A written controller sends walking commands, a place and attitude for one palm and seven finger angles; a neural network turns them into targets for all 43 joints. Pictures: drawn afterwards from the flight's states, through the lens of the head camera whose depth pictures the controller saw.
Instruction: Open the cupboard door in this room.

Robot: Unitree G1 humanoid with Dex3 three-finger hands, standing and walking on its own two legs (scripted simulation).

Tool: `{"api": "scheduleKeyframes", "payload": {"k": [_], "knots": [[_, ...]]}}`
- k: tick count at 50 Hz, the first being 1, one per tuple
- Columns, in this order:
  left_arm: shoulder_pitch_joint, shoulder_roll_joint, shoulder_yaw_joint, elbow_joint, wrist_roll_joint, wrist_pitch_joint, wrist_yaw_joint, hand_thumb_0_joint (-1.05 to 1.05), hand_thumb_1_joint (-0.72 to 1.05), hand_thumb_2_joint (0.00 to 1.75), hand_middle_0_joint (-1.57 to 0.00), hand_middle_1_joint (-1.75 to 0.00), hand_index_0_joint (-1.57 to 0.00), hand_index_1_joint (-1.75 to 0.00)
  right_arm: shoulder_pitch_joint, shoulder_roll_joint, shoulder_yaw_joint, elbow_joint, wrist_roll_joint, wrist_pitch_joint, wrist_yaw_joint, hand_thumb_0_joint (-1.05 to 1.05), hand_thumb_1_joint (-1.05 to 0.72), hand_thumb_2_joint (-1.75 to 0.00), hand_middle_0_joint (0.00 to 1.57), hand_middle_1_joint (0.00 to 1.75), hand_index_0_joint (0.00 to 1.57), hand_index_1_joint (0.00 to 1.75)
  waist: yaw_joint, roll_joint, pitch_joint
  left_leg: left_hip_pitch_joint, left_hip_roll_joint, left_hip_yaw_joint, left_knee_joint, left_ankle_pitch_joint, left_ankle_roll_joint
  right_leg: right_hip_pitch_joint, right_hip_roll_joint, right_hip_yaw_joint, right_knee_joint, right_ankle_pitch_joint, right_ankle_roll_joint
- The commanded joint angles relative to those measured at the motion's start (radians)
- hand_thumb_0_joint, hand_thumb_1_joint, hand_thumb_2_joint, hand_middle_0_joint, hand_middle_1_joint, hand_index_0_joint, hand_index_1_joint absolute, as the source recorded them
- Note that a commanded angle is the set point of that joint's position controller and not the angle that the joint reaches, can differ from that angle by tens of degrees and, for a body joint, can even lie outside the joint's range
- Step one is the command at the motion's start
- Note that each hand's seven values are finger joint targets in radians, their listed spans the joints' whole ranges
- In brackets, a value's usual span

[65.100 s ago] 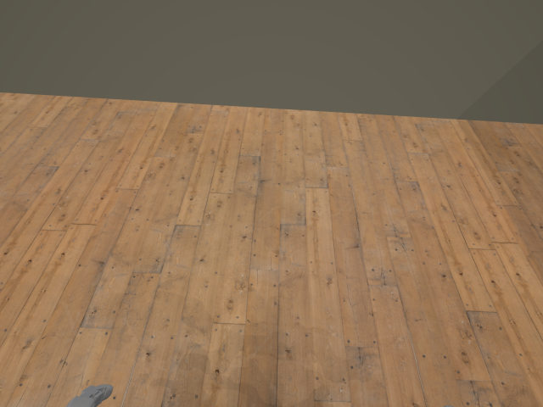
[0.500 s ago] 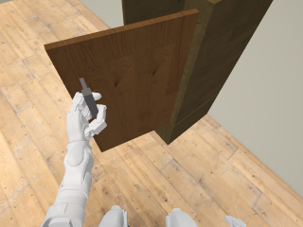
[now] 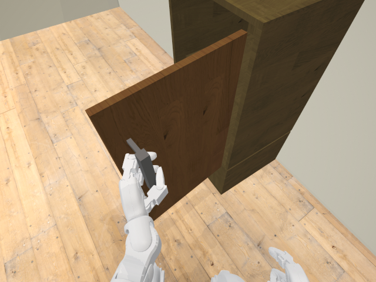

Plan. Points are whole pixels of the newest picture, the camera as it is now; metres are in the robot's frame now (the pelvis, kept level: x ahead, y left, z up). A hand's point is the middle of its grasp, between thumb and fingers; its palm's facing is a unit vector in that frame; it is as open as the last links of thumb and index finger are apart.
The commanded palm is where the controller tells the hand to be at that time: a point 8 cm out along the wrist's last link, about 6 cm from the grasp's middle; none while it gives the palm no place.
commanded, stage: open thumb and fingers to let go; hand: left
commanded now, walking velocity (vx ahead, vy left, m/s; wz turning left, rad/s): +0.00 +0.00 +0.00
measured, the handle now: (143, 166) +0.35 +0.11 +0.03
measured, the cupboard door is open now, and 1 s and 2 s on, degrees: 97 97 100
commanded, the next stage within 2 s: slide the hand sideways off the handle in 0.88 s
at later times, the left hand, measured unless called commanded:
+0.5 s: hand (162, 190) +0.30 +0.06 +0.03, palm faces +0.30 -0.95 +0.00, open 10.9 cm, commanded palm +0.26 +0.11 +0.03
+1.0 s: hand (161, 189) +0.31 +0.07 +0.03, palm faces +0.24 -0.97 -0.01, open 15.1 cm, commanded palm +0.26 +0.11 +0.03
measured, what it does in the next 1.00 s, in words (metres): stands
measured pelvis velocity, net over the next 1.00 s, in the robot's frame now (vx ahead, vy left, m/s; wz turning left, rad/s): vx -0.03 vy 0.04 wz -0.01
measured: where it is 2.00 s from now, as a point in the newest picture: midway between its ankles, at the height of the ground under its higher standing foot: outside the picture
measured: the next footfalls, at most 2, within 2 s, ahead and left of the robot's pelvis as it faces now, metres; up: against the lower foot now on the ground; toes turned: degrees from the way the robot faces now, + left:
none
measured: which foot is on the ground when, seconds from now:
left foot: down 0.00-1.00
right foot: down 0.00-1.00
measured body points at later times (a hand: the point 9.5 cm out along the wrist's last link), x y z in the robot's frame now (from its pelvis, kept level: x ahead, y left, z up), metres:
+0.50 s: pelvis -0.01 +0.00 -0.01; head +0.05 -0.02 +0.44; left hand +0.28 +0.11 +0.03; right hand +0.15 -0.22 -0.13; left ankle +0.03 +0.15 -0.66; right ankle -0.02 -0.07 -0.66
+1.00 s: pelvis -0.03 +0.04 -0.01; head +0.04 +0.03 +0.43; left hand +0.29 +0.12 +0.03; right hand +0.14 -0.18 -0.12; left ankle +0.03 +0.16 -0.66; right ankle -0.02 -0.07 -0.66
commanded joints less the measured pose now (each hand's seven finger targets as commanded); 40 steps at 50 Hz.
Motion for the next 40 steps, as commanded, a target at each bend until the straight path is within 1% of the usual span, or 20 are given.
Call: {"api": "scheduleKeyframes", "payload": {"k": [1, 2, 3, 5, 7, 12, 14, 15, 16, 19, 20, 23, 25, 27, 28, 34, 35, 37, 38, 40], "knots": [[-0.104, -0.069, -0.079, -0.206, 0.049, -0.070, 0.015, 0.00, 0.90, 0.90, -0.40, -1.35, -0.40, -1.35, -0.046, -0.083, -0.030, -0.124, -0.006, -0.071, -0.011, 0.00, -0.90, -0.90, 0.20, 0.30, 0.20, 0.30, -0.019, -0.141, -0.248, 0.091, -0.065, -0.009, -0.025, 0.208, 0.051, 0.215, -0.057, 0.168, -0.212, 0.591, 0.099], [-0.141, -0.052, -0.070, -0.196, 0.063, -0.072, 0.022, 0.00, 0.90, 0.90, -0.40, -1.35, -0.40, -1.35, -0.044, -0.086, -0.031, -0.115, -0.008, -0.076, -0.014, 0.00, -0.90, -0.90, 0.20, 0.30, 0.20, 0.30, -0.028, -0.140, -0.235, 0.084, -0.063, -0.012, -0.017, 0.196, 0.051, 0.191, -0.059, 0.171, -0.212, 0.563, 0.097], [-0.244, -0.020, -0.048, -0.181, 0.072, -0.080, 0.034, 0.00, 0.90, 0.90, -0.40, -1.35, -0.40, -1.35, -0.044, -0.090, -0.031, -0.099, -0.010, -0.075, -0.019, 0.00, -0.90, -0.90, 0.20, 0.30, 0.20, 0.30, -0.041, -0.139, -0.220, 0.066, -0.063, -0.015, -0.004, 0.171, 0.052, 0.165, -0.064, 0.184, -0.217, 0.505, 0.098], [-0.246, 0.004, -0.018, -0.178, 0.068, -0.089, 0.043, 0.00, 0.76, 0.84, -0.39, -1.34, -0.39, -1.34, -0.053, -0.088, -0.033, -0.095, -0.009, -0.080, -0.026, 0.00, -0.90, -0.90, 0.20, 0.30, 0.20, 0.30, -0.027, -0.134, -0.234, 0.050, -0.066, -0.016, 0.005, 0.149, 0.052, 0.167, -0.069, 0.208, -0.230, 0.442, 0.097], [-0.220, -0.005, -0.008, -0.164, 0.048, -0.090, 0.044, 0.00, 0.62, 0.78, -0.38, -1.32, -0.38, -1.32, -0.060, -0.084, -0.033, -0.097, -0.009, -0.084, -0.029, 0.00, -0.90, -0.90, 0.20, 0.30, 0.20, 0.30, -0.014, -0.130, -0.269, 0.044, -0.070, -0.015, 0.003, 0.151, 0.051, 0.203, -0.076, 0.218, -0.231, 0.460, 0.099], [-0.230, -0.009, -0.016, -0.198, 0.028, -0.082, 0.029, 0.00, 0.27, 0.63, -0.35, -1.28, -0.35, -1.28, -0.054, -0.088, -0.041, -0.101, -0.003, -0.084, -0.032, 0.00, -0.90, -0.90, 0.20, 0.30, 0.20, 0.30, -0.011, -0.149, -0.323, 0.052, -0.070, -0.011, 0.000, 0.178, 0.051, 0.251, -0.080, 0.219, -0.221, 0.540, 0.106], [-0.215, -0.010, -0.013, -0.196, 0.015, -0.080, 0.024, 0.00, 0.13, 0.57, -0.35, -1.27, -0.35, -1.27, -0.048, -0.089, -0.041, -0.101, -0.001, -0.083, -0.034, 0.00, -0.90, -0.90, 0.20, 0.30, 0.20, 0.30, -0.012, -0.164, -0.316, 0.053, -0.071, -0.012, -0.004, 0.179, 0.050, 0.261, -0.081, 0.215, -0.225, 0.563, 0.110], [-0.193, 0.004, 0.002, -0.192, 0.013, -0.078, 0.022, 0.00, 0.06, 0.54, -0.34, -1.26, -0.34, -1.26, -0.049, -0.091, -0.040, -0.104, -0.001, -0.082, -0.035, 0.00, -0.90, -0.90, 0.20, 0.30, 0.20, 0.30, -0.003, -0.178, -0.316, 0.045, -0.070, -0.016, -0.005, 0.185, 0.050, 0.273, -0.079, 0.216, -0.222, 0.567, 0.107], [-0.207, -0.002, -0.005, -0.187, 0.009, -0.077, 0.021, 0.00, -0.01, 0.51, -0.33, -1.25, -0.33, -1.25, -0.056, -0.089, -0.038, -0.103, 0.001, -0.081, -0.035, 0.00, -0.90, -0.90, 0.20, 0.30, 0.20, 0.30, -0.009, -0.169, -0.297, 0.039, -0.071, -0.016, -0.005, 0.175, 0.049, 0.261, -0.082, 0.220, -0.226, 0.556, 0.109], [-0.209, -0.011, -0.011, -0.176, 0.018, -0.082, 0.023, 0.00, -0.22, 0.42, -0.32, -1.23, -0.32, -1.23, -0.056, -0.089, -0.038, -0.099, -0.001, -0.084, -0.034, 0.00, -0.90, -0.90, 0.20, 0.30, 0.20, 0.30, -0.011, -0.161, -0.274, 0.051, -0.070, -0.016, -0.009, 0.166, 0.051, 0.228, -0.076, 0.203, -0.225, 0.519, 0.105], [-0.207, 0.002, 0.001, -0.175, 0.021, -0.084, 0.023, 0.00, -0.29, 0.39, -0.32, -1.22, -0.32, -1.22, -0.055, -0.091, -0.037, -0.100, -0.002, -0.083, -0.035, 0.00, -0.90, -0.90, 0.20, 0.30, 0.20, 0.30, -0.009, -0.172, -0.271, 0.050, -0.067, -0.019, -0.006, 0.172, 0.052, 0.222, -0.072, 0.200, -0.221, 0.510, 0.102], [-0.232, -0.029, -0.031, -0.177, 0.039, -0.092, 0.032, 0.00, -0.50, 0.30, -0.30, -1.20, -0.30, -1.20, -0.062, -0.090, -0.038, -0.103, -0.003, -0.086, -0.029, 0.00, -0.90, -0.90, 0.20, 0.30, 0.20, 0.30, -0.010, -0.119, -0.266, 0.085, -0.067, -0.013, -0.013, 0.164, 0.054, 0.163, -0.055, 0.161, -0.206, 0.441, 0.086], [-0.241, -0.033, -0.035, -0.176, 0.047, -0.092, 0.038, 0.00, -0.50, 0.30, -0.30, -1.20, -0.30, -1.20, -0.062, -0.092, -0.039, -0.107, -0.004, -0.088, -0.028, 0.00, -0.90, -0.90, 0.20, 0.30, 0.20, 0.30, -0.009, -0.120, -0.270, 0.100, -0.065, -0.013, -0.014, 0.171, 0.057, 0.146, -0.043, 0.144, -0.199, 0.414, 0.078], [-0.238, -0.050, -0.046, -0.176, 0.050, -0.091, 0.046, 0.00, -0.50, 0.30, -0.28, -1.10, -0.28, -1.10, -0.066, -0.092, -0.040, -0.109, -0.005, -0.091, -0.026, 0.00, -0.90, -0.90, 0.20, 0.30, 0.20, 0.30, -0.006, -0.101, -0.283, 0.123, -0.064, -0.009, -0.019, 0.178, 0.058, 0.125, -0.033, 0.117, -0.186, 0.398, 0.070], [-0.245, -0.066, -0.061, -0.164, 0.050, -0.084, 0.048, 0.00, -0.50, 0.30, -0.27, -1.05, -0.27, -1.05, -0.068, -0.093, -0.037, -0.111, -0.005, -0.092, -0.024, 0.00, -0.90, -0.90, 0.20, 0.30, 0.20, 0.30, -0.013, -0.105, -0.270, 0.128, -0.064, -0.008, -0.022, 0.173, 0.059, 0.111, -0.028, 0.107, -0.186, 0.384, 0.069], [-0.307, -0.095, -0.080, -0.155, 0.062, -0.060, 0.079, 0.00, -0.50, 0.30, -0.22, -0.75, -0.22, -0.75, -0.083, -0.096, -0.032, -0.116, -0.006, -0.095, -0.022, 0.00, -0.90, -0.90, 0.20, 0.30, 0.20, 0.30, -0.013, -0.063, -0.270, 0.153, -0.059, -0.014, -0.037, 0.157, 0.058, 0.058, -0.006, 0.066, -0.169, 0.282, 0.051], [-0.322, -0.090, -0.073, -0.152, 0.068, -0.056, 0.085, 0.00, -0.50, 0.30, -0.22, -0.70, -0.22, -0.70, -0.077, -0.097, -0.033, -0.113, -0.006, -0.096, -0.023, 0.00, -0.90, -0.90, 0.20, 0.30, 0.20, 0.30, -0.014, -0.076, -0.280, 0.157, -0.056, -0.019, -0.037, 0.166, 0.059, 0.060, -0.003, 0.063, -0.165, 0.285, 0.049], [-0.348, -0.108, -0.086, -0.149, 0.066, -0.046, 0.093, 0.00, -0.50, 0.30, -0.20, -0.60, -0.20, -0.60, -0.087, -0.096, -0.031, -0.113, -0.006, -0.097, -0.020, 0.00, -0.90, -0.90, 0.20, 0.30, 0.20, 0.30, -0.017, -0.061, -0.280, 0.161, -0.056, -0.019, -0.042, 0.149, 0.058, 0.045, -0.001, 0.056, -0.163, 0.257, 0.048], [-0.351, -0.107, -0.080, -0.135, 0.066, -0.041, 0.097, 0.00, -0.50, 0.30, -0.19, -0.55, -0.19, -0.55, -0.086, -0.096, -0.031, -0.110, -0.007, -0.096, -0.021, 0.00, -0.90, -0.90, 0.20, 0.30, 0.20, 0.30, -0.015, -0.079, -0.277, 0.156, -0.057, -0.021, -0.045, 0.144, 0.058, 0.048, 0.000, 0.054, -0.164, 0.249, 0.047], [-0.353, -0.116, -0.085, -0.131, 0.072, -0.032, 0.103, 0.00, -0.50, 0.30, -0.18, -0.45, -0.18, -0.45, -0.082, -0.099, -0.031, -0.111, -0.009, -0.098, -0.021, 0.00, -0.90, -0.90, 0.20, 0.30, 0.20, 0.30, -0.011, -0.068, -0.291, 0.164, -0.054, -0.024, -0.048, 0.160, 0.056, 0.049, 0.005, 0.045, -0.154, 0.257, 0.043]]}}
